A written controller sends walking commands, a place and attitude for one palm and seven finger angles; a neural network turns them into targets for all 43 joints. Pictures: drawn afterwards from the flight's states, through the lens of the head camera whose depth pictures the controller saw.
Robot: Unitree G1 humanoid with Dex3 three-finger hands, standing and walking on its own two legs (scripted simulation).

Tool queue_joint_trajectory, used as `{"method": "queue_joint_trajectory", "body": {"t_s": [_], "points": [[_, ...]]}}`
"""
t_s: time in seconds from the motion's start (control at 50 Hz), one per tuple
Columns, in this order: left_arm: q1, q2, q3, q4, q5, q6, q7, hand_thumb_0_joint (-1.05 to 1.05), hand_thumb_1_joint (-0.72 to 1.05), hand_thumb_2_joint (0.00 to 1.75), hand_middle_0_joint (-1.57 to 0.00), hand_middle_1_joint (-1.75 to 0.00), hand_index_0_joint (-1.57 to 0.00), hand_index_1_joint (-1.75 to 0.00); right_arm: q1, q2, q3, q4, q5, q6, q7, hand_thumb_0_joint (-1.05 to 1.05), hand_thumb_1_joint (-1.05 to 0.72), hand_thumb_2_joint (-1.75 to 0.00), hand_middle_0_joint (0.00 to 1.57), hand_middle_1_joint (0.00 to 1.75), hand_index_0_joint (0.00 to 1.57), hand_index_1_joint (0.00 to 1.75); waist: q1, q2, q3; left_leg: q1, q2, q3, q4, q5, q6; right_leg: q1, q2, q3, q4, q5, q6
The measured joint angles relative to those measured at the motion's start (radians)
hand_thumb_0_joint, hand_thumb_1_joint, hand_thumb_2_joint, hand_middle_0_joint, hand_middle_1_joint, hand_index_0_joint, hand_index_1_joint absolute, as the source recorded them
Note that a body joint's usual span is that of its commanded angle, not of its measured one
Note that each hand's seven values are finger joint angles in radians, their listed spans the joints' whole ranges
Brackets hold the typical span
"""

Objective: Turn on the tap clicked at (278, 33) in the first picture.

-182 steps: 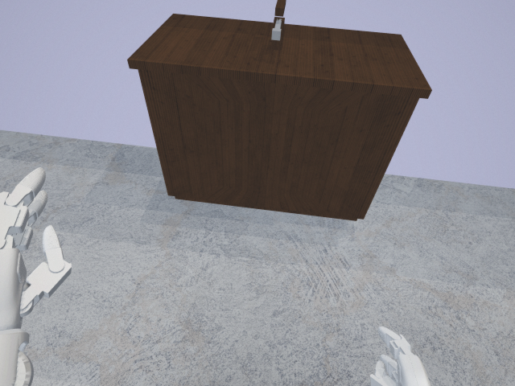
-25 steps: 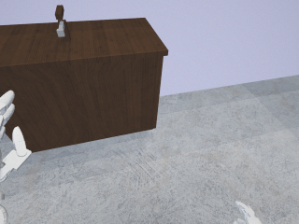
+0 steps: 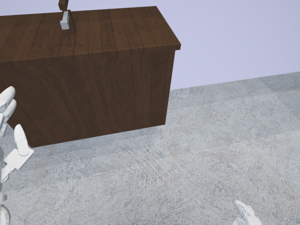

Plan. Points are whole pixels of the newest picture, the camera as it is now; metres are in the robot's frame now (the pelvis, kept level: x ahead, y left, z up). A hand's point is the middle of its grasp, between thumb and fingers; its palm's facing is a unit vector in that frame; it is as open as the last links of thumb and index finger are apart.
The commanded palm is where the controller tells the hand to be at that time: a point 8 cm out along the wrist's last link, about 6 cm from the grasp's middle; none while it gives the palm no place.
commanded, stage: take the last steps up to it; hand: left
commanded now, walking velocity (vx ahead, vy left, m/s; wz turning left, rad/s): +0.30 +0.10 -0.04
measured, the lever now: (64, 24) +0.83 +0.44 +0.12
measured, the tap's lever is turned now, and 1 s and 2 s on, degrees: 0 0 0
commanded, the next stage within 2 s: come to a stop and stand still in 1.78 s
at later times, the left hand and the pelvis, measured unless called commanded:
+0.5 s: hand (51, 107) +0.31 +0.25 +0.17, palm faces +0.40 -0.80 -0.45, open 7.4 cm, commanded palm +0.26 +0.29 +0.18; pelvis +0.10 +0.01 +0.01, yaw +0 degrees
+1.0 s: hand (60, 70) +0.44 +0.28 +0.18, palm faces +0.38 -0.78 -0.50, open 7.4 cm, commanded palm +0.39 +0.32 +0.18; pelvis +0.22 +0.04 -0.01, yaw -2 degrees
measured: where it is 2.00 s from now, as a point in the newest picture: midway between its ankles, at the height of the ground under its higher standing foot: (143, 198)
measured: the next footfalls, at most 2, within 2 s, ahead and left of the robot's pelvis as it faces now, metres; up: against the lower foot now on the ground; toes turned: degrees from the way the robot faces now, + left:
right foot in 0.28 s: +0.12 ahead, -0.09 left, +0.00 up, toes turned -11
left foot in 0.64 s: +0.25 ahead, +0.17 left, +0.00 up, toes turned +9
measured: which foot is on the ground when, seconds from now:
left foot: down 0.00-0.28, up 0.30-0.62, down 0.64-0.98, up 1.00-1.00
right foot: down 0.00-0.02, up 0.04-0.26, down 0.28-0.64, up 0.66-0.96, down 0.98-1.00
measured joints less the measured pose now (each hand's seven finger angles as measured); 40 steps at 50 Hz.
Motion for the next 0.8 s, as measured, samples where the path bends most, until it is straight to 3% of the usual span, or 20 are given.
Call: {"method": "queue_joint_trajectory", "body": {"t_s": [0.02, 0.08, 0.14, 0.2, 0.28, 0.3, 0.34, 0.38, 0.42, 0.46, 0.5, 0.6, 0.64, 0.66, 0.7, 0.74, 0.8], "points": [[-0.015, 0.003, 0.007, -0.002, -0.002, 0.000, 0.003, 0.01, 0.89, 0.90, -0.22, -0.30, -0.21, -0.31, -0.008, 0.002, -0.006, -0.002, 0.002, -0.005, -0.004, 0.01, -0.90, -0.90, 0.20, 0.30, 0.20, 0.30, 0.002, -0.010, 0.008, 0.005, -0.008, 0.008, 0.004, 0.054, 0.002, -0.016, -0.011, 0.015, 0.054, -0.027, -0.002], [-0.073, 0.011, 0.020, 0.050, -0.005, -0.002, 0.004, 0.01, 0.89, 0.90, -0.22, -0.30, -0.21, -0.31, -0.047, 0.033, -0.009, 0.004, 0.007, -0.015, -0.005, 0.01, -0.90, -0.90, 0.20, 0.30, 0.20, 0.30, -0.009, -0.022, 0.017, -0.002, -0.015, 0.020, 0.068, -0.005, 0.011, -0.123, 0.005, 0.062, 0.345, -0.164, -0.014], [-0.077, 0.013, 0.022, 0.063, -0.009, 0.017, -0.002, 0.01, 0.89, 0.90, -0.21, -0.30, -0.21, -0.30, -0.069, 0.073, 0.011, 0.004, 0.011, -0.031, 0.007, 0.01, -0.90, -0.90, 0.20, 0.30, 0.20, 0.30, -0.029, -0.008, 0.009, 0.013, -0.006, 0.016, 0.047, -0.022, 0.014, -0.211, 0.028, 0.042, 0.462, -0.162, -0.010], [-0.031, 0.013, 0.015, 0.020, -0.012, 0.017, -0.009, 0.02, 0.89, 0.90, -0.21, -0.30, -0.21, -0.30, -0.066, 0.102, 0.037, -0.005, 0.010, -0.045, 0.019, 0.01, -0.90, -0.90, 0.20, 0.30, 0.20, 0.30, -0.033, 0.009, 0.003, 0.034, 0.005, 0.020, 0.018, -0.021, 0.005, -0.227, 0.031, -0.002, 0.340, -0.110, -0.005], [0.012, 0.040, 0.015, -0.008, -0.008, 0.009, -0.014, 0.02, 0.89, 0.90, -0.21, -0.30, -0.21, -0.30, -0.040, 0.113, 0.058, -0.017, 0.006, -0.044, 0.019, 0.01, -0.90, -0.90, 0.20, 0.30, 0.20, 0.30, -0.024, 0.035, -0.004, 0.033, 0.013, 0.014, 0.079, -0.078, -0.014, -0.135, 0.047, -0.047, 0.045, -0.011, -0.014], [0.006, 0.043, 0.014, -0.003, -0.003, 0.007, -0.015, 0.01, 0.89, 0.90, -0.21, -0.30, -0.21, -0.30, -0.038, 0.106, 0.057, -0.014, 0.007, -0.037, 0.018, 0.01, -0.90, -0.90, 0.20, 0.30, 0.20, 0.30, -0.021, 0.048, -0.004, 0.013, 0.019, 0.005, 0.138, -0.120, -0.004, -0.132, 0.051, -0.053, 0.037, 0.052, -0.039], [-0.024, 0.028, 0.003, 0.027, -0.004, 0.008, -0.021, 0.01, 0.89, 0.90, -0.22, -0.30, -0.21, -0.31, -0.049, 0.085, 0.049, 0.018, 0.007, -0.018, 0.022, 0.01, -0.90, -0.90, 0.20, 0.30, 0.20, 0.30, -0.011, 0.066, 0.003, -0.059, 0.001, -0.046, 0.349, -0.199, -0.004, -0.133, 0.047, -0.062, 0.081, 0.049, -0.073], [-0.044, 0.003, -0.001, 0.060, -0.010, 0.009, -0.026, 0.01, 0.89, 0.90, -0.22, -0.30, -0.21, -0.31, -0.058, 0.063, 0.041, 0.050, 0.008, 0.002, 0.028, 0.01, -0.90, -0.90, 0.20, 0.30, 0.20, 0.30, -0.001, 0.064, 0.007, -0.133, -0.022, -0.078, 0.542, -0.188, -0.015, -0.108, 0.039, -0.058, 0.070, 0.030, -0.076], [-0.045, -0.019, 0.000, 0.081, -0.009, 0.006, -0.027, 0.01, 0.89, 0.90, -0.22, -0.30, -0.21, -0.31, -0.060, 0.044, 0.036, 0.063, 0.008, 0.016, 0.027, 0.01, -0.90, -0.90, 0.20, 0.30, 0.20, 0.30, -0.003, 0.056, 0.009, -0.188, -0.019, -0.085, 0.618, -0.155, -0.024, -0.075, 0.032, -0.057, 0.025, 0.037, -0.063], [-0.034, -0.029, 0.000, 0.083, -0.006, 0.002, -0.023, 0.01, 0.89, 0.90, -0.22, -0.30, -0.21, -0.31, -0.058, 0.030, 0.030, 0.059, 0.006, 0.023, 0.025, 0.01, -0.90, -0.90, 0.20, 0.30, 0.20, 0.30, -0.007, 0.039, 0.012, -0.211, -0.004, -0.076, 0.563, -0.120, -0.025, -0.049, 0.022, -0.054, -0.019, 0.049, -0.055], [-0.019, -0.028, -0.002, 0.065, -0.003, 0.002, -0.019, 0.01, 0.89, 0.90, -0.22, -0.30, -0.21, -0.31, -0.053, 0.020, 0.021, 0.042, 0.003, 0.023, 0.021, 0.01, -0.90, -0.90, 0.20, 0.30, 0.20, 0.30, -0.011, 0.016, 0.020, -0.197, 0.010, -0.057, 0.420, -0.096, -0.021, -0.026, 0.009, -0.050, -0.048, 0.052, -0.046], [0.008, -0.008, -0.007, -0.025, 0.001, 0.001, -0.005, 0.01, 0.89, 0.90, -0.22, -0.30, -0.21, -0.31, -0.038, -0.004, -0.003, -0.007, -0.002, 0.004, 0.011, 0.01, -0.90, -0.90, 0.20, 0.30, 0.20, 0.30, -0.005, -0.021, 0.035, -0.078, 0.003, 0.003, 0.084, -0.019, -0.010, 0.014, -0.015, -0.030, -0.031, 0.006, -0.008], [0.003, 0.009, 0.007, -0.053, -0.001, -0.005, 0.000, 0.01, 0.89, 0.90, -0.22, -0.30, -0.21, -0.31, -0.038, -0.009, -0.013, -0.027, 0.002, -0.005, 0.004, 0.01, -0.90, -0.90, 0.20, 0.30, 0.20, 0.30, -0.004, -0.023, 0.030, -0.022, -0.006, 0.023, 0.001, 0.049, 0.005, 0.001, -0.021, -0.015, 0.047, -0.045, 0.006], [-0.019, 0.023, 0.019, -0.048, -0.004, -0.009, 0.003, 0.01, 0.89, 0.90, -0.22, -0.30, -0.21, -0.31, -0.051, 0.004, -0.019, -0.029, 0.005, -0.006, 0.001, 0.01, -0.90, -0.90, 0.20, 0.30, 0.20, 0.30, -0.005, -0.040, 0.036, -0.025, -0.014, 0.033, 0.033, 0.048, 0.012, -0.027, -0.029, 0.010, 0.138, -0.083, 0.002], [-0.065, 0.044, 0.036, -0.008, -0.008, -0.015, 0.002, 0.01, 0.89, 0.90, -0.22, -0.30, -0.21, -0.31, -0.077, 0.034, -0.018, -0.025, 0.005, -0.012, -0.001, 0.01, -0.90, -0.90, 0.19, 0.30, 0.20, 0.30, -0.013, -0.048, 0.037, -0.028, -0.011, 0.039, 0.082, 0.001, 0.020, -0.113, -0.002, 0.053, 0.374, -0.171, -0.009], [-0.087, 0.051, 0.047, 0.021, -0.014, -0.005, -0.002, 0.01, 0.89, 0.90, -0.22, -0.30, -0.21, -0.31, -0.094, 0.065, -0.003, -0.021, 0.010, -0.019, 0.009, 0.01, -0.90, -0.90, 0.19, 0.30, 0.20, 0.30, -0.027, -0.039, 0.025, -0.019, -0.003, 0.037, 0.076, -0.021, 0.023, -0.197, 0.024, 0.054, 0.534, -0.180, -0.010], [-0.063, 0.035, 0.045, -0.001, -0.020, 0.010, -0.009, 0.02, 0.89, 0.90, -0.21, -0.30, -0.21, -0.30, -0.093, 0.103, 0.025, -0.024, 0.014, -0.034, 0.027, 0.01, -0.90, -0.90, 0.20, 0.30, 0.20, 0.30, -0.034, -0.021, 0.009, 0.009, 0.008, 0.044, 0.030, -0.014, 0.019, -0.278, 0.026, 0.022, 0.536, -0.118, -0.006]]}}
